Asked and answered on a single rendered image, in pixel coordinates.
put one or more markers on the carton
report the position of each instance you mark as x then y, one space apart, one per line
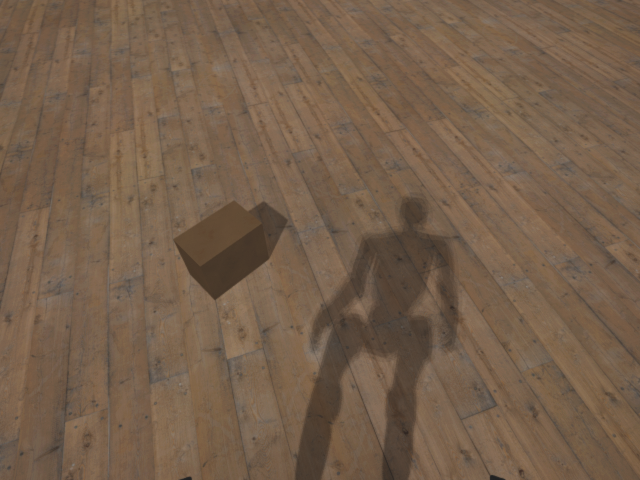
223 249

